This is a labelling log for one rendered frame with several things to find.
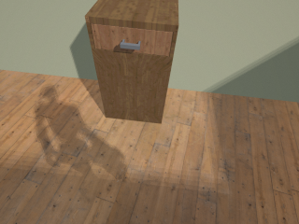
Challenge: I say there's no handle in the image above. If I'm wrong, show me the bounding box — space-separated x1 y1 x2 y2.
120 39 141 50

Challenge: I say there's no drawer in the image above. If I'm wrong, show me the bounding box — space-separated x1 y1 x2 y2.
91 23 173 56

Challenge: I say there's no cabinet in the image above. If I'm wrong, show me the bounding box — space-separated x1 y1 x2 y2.
84 0 179 124

